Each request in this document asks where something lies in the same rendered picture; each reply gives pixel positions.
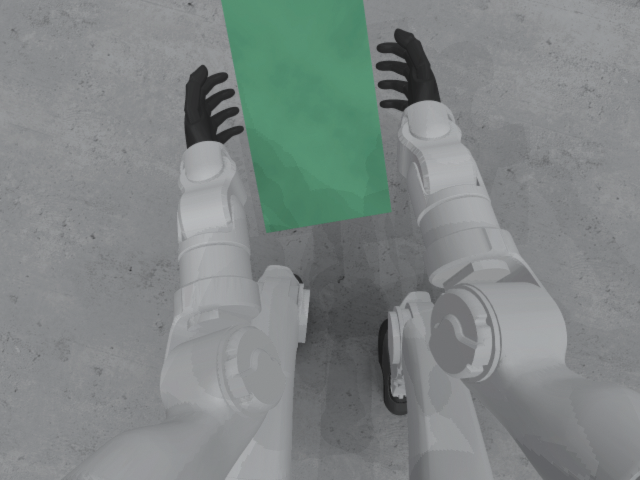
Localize robot left shin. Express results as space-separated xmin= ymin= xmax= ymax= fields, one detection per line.
xmin=256 ymin=265 xmax=300 ymax=294

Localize robot left upper arm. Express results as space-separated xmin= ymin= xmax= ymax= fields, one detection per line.
xmin=61 ymin=324 xmax=286 ymax=480

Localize carton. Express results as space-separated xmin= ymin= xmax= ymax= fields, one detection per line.
xmin=221 ymin=0 xmax=392 ymax=233

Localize robot right thigh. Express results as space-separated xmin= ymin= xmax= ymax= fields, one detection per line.
xmin=388 ymin=302 xmax=494 ymax=480

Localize left robot forearm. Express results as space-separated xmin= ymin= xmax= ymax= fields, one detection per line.
xmin=160 ymin=141 xmax=262 ymax=394

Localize robot right upper arm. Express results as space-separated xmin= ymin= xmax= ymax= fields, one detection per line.
xmin=429 ymin=282 xmax=640 ymax=480

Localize right robot forearm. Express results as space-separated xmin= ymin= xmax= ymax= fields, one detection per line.
xmin=397 ymin=100 xmax=566 ymax=326

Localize robot right hand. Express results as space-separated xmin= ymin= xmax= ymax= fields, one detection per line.
xmin=376 ymin=29 xmax=441 ymax=112

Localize robot left hand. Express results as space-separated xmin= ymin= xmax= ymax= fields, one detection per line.
xmin=184 ymin=65 xmax=244 ymax=149

